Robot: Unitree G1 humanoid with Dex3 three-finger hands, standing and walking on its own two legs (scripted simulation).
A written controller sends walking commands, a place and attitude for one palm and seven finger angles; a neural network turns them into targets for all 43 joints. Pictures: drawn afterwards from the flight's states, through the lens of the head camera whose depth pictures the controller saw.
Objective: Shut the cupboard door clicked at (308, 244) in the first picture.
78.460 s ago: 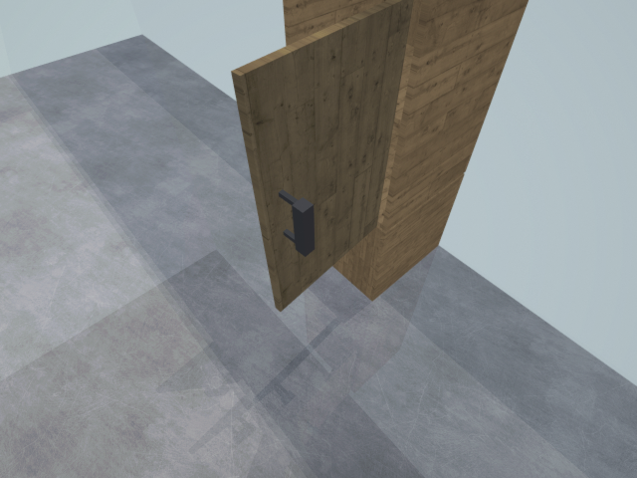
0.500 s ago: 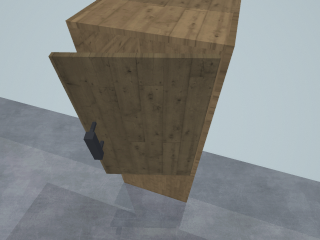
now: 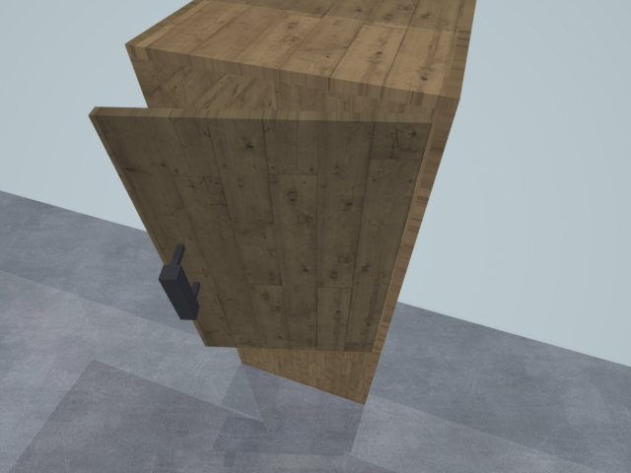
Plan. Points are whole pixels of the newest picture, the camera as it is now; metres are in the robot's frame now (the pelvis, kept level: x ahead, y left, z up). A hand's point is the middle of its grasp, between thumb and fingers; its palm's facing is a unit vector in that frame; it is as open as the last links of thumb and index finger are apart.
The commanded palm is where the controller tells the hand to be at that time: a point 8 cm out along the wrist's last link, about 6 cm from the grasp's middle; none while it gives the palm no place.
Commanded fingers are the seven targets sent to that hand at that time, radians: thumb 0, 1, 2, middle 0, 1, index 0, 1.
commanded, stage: look again from close up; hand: left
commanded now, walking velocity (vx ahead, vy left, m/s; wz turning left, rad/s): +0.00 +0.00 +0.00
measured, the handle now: (184, 282) +0.39 +0.24 -0.04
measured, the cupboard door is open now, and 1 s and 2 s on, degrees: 16 16 16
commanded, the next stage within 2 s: shuffle to correct the standing spot in 0.18 s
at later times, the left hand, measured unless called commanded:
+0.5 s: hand out of the picture -0.02 +0.18 -0.18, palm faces +0.06 -0.98 -0.21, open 7.4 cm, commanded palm none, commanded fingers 0.00 0.90 0.90 -0.20 -0.30 -0.20 -0.30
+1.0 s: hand out of the picture -0.04 +0.18 -0.18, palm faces +0.04 -0.99 -0.15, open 7.4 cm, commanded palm none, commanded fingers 0.00 0.90 0.90 -0.20 -0.30 -0.20 -0.30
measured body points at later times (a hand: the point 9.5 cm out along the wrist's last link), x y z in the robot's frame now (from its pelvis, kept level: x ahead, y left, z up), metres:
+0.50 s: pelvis -0.02 +0.00 +0.00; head +0.01 +0.00 +0.45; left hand -0.02 +0.23 -0.16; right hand -0.01 -0.22 -0.17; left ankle -0.03 +0.13 -0.74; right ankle -0.04 -0.09 -0.74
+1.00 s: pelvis -0.01 +0.02 +0.00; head +0.01 +0.03 +0.45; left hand -0.04 +0.23 -0.17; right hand -0.04 -0.18 -0.16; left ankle -0.03 +0.13 -0.74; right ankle -0.04 -0.09 -0.74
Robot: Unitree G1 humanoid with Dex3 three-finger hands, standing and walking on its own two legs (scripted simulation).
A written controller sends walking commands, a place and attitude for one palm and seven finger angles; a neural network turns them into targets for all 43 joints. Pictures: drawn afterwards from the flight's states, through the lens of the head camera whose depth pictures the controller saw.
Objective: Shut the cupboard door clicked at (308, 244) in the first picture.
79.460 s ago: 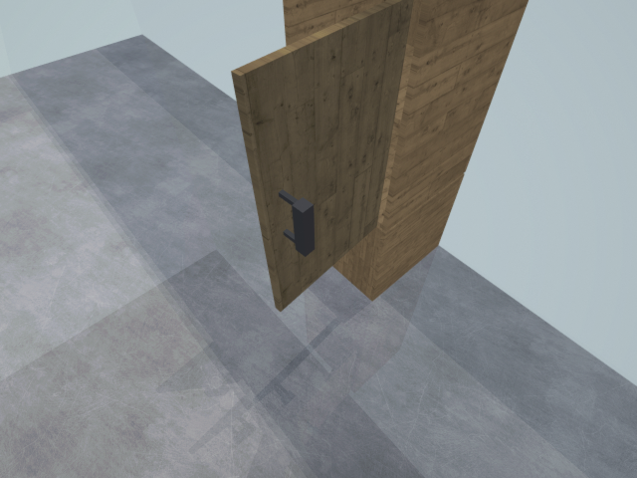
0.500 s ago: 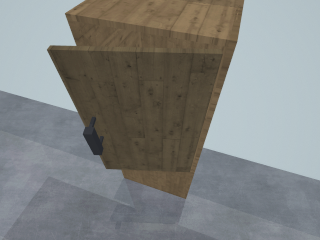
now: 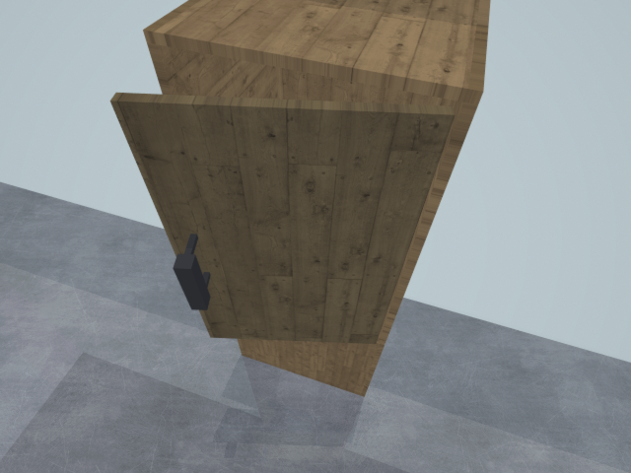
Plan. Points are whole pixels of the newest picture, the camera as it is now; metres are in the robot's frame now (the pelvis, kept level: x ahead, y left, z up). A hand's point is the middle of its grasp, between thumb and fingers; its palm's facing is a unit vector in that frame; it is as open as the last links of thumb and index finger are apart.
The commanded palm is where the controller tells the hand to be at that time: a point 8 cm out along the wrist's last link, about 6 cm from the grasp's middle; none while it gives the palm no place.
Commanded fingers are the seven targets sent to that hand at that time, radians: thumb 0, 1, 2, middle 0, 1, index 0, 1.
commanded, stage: come to a stop and stand still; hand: left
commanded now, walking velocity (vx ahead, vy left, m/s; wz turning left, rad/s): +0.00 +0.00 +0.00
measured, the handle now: (196, 271) +0.41 +0.22 -0.04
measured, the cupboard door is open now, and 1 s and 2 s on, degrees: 16 16 16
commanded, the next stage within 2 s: look again from close up in 0.46 s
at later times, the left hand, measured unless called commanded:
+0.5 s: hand out of the picture +0.00 +0.14 -0.18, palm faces +0.07 -0.98 -0.17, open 7.4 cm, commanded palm none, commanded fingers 0.00 0.90 0.90 -0.20 -0.30 -0.20 -0.30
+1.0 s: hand out of the picture +0.01 +0.19 -0.17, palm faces +0.00 -0.97 -0.23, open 7.4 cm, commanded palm none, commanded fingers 0.00 0.90 0.90 -0.20 -0.30 -0.20 -0.30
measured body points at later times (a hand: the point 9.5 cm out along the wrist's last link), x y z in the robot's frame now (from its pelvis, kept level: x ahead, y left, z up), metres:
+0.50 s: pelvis +0.02 -0.02 +0.00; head +0.03 -0.01 +0.45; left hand -0.01 +0.19 -0.16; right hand +0.00 -0.22 -0.16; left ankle -0.02 +0.11 -0.74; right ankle -0.03 -0.11 -0.74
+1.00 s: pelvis -0.01 +0.01 +0.00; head +0.01 -0.01 +0.45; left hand +0.01 +0.24 -0.15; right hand -0.01 -0.21 -0.17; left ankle -0.02 +0.11 -0.74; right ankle -0.03 -0.11 -0.74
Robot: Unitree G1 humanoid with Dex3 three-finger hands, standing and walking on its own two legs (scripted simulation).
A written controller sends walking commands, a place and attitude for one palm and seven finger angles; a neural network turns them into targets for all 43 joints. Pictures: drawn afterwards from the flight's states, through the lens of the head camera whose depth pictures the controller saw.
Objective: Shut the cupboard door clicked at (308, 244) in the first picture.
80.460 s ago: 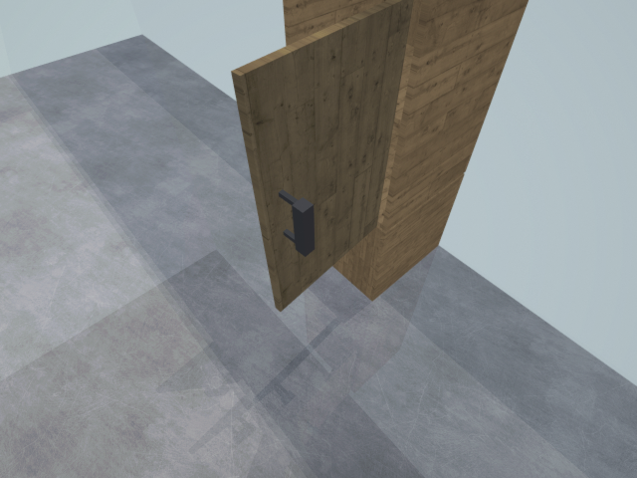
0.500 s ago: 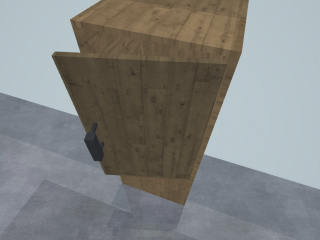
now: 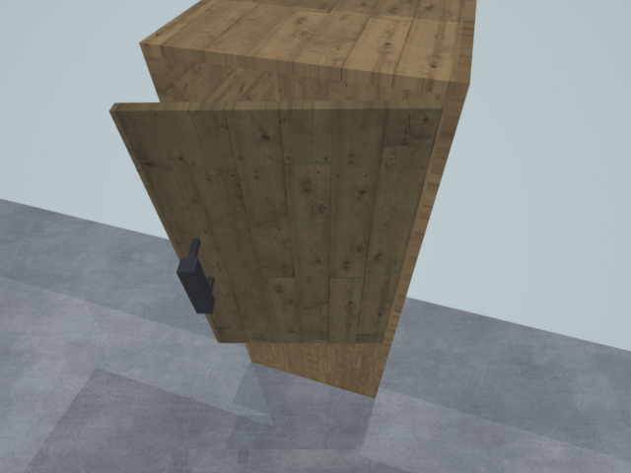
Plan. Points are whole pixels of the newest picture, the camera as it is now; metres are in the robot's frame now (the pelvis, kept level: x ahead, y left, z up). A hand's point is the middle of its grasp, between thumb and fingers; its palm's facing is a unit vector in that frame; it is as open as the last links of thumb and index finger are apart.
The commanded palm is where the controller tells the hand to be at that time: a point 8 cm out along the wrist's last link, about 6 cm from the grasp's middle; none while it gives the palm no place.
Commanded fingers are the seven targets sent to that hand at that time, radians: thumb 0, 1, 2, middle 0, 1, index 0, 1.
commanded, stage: look again from close up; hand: left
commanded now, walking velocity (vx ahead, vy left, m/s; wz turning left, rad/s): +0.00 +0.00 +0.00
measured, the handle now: (200, 276) +0.41 +0.22 -0.04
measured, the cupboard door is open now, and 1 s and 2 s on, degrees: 16 16 16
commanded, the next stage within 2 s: raise the hand and make a fist in 0.08 s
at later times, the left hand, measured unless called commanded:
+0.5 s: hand (198, 436) +0.17 +0.16 -0.03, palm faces +0.04 -1.00 -0.02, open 6.7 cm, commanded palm +0.11 +0.22 -0.06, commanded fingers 0.00 0.90 0.90 -0.49 -0.62 -0.49 -0.62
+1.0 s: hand (189, 458) +0.15 +0.17 -0.05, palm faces +0.06 -1.00 -0.05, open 4.2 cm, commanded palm +0.12 +0.22 -0.05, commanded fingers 0.00 0.90 0.90 -0.95 -1.12 -0.95 -1.12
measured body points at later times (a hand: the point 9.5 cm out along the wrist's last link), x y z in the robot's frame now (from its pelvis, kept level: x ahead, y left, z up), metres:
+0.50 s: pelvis -0.04 -0.02 -0.07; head +0.01 -0.01 +0.38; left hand +0.16 +0.21 -0.02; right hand +0.17 -0.29 -0.12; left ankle -0.01 +0.10 -0.74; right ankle -0.02 -0.12 -0.74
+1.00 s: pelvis -0.06 -0.03 -0.10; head +0.01 -0.03 +0.34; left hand +0.14 +0.22 -0.05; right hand +0.10 -0.25 -0.20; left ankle -0.01 +0.10 -0.74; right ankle -0.02 -0.12 -0.74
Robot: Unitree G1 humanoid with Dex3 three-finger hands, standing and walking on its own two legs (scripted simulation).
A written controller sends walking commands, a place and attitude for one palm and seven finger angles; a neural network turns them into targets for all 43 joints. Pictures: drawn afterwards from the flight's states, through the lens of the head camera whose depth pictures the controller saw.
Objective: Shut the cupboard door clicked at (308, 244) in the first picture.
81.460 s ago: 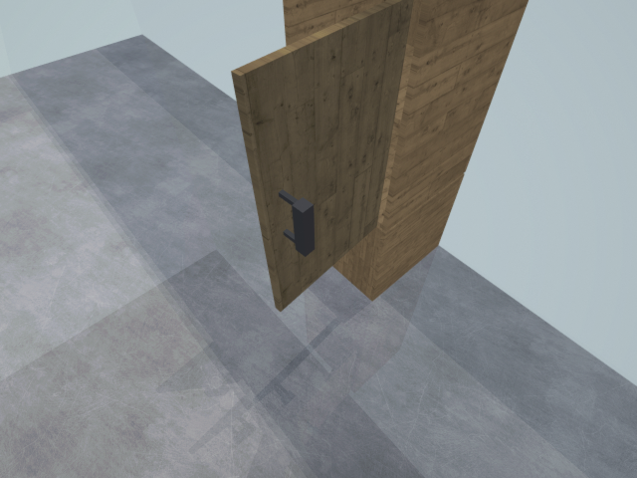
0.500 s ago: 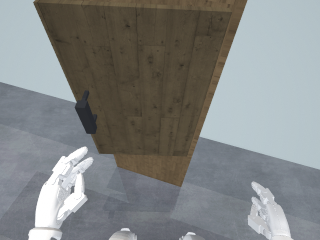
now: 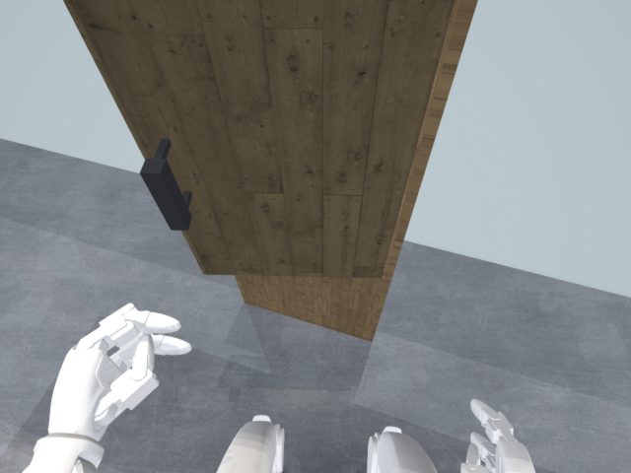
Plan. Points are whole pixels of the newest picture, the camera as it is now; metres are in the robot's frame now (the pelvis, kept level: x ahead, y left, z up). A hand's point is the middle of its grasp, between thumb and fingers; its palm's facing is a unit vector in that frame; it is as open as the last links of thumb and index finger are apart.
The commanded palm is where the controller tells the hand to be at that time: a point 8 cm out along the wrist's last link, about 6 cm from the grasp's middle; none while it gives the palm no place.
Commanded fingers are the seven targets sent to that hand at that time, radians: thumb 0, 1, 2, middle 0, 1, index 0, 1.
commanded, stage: raise the hand and make a fist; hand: left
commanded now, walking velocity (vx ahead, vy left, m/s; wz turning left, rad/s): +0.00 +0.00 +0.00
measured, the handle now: (172, 185) +0.48 +0.23 +0.07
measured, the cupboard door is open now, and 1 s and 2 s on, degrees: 16 16 16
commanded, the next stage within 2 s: bring the fist close to the handle in 1.10 s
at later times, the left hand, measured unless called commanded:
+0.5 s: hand (131, 358) +0.23 +0.21 +0.07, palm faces +0.03 -1.00 -0.03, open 3.1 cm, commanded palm +0.21 +0.26 +0.07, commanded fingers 0.00 0.90 0.90 -1.30 -1.50 -1.30 -1.50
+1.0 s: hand (138, 344) +0.25 +0.21 +0.07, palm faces +0.01 -1.00 -0.03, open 3.1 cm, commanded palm +0.22 +0.26 +0.08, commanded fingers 0.00 0.90 0.90 -1.30 -1.50 -1.30 -1.50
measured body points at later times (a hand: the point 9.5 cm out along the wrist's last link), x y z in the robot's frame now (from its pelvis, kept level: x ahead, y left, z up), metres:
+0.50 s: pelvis +0.02 +0.02 +0.01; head +0.08 +0.04 +0.46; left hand +0.22 +0.27 +0.07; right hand +0.23 -0.19 -0.05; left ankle +0.05 +0.13 -0.63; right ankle +0.04 -0.10 -0.63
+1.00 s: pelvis +0.02 +0.02 +0.01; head +0.09 +0.02 +0.46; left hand +0.24 +0.26 +0.08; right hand +0.19 -0.22 -0.06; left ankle +0.05 +0.13 -0.63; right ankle +0.04 -0.10 -0.63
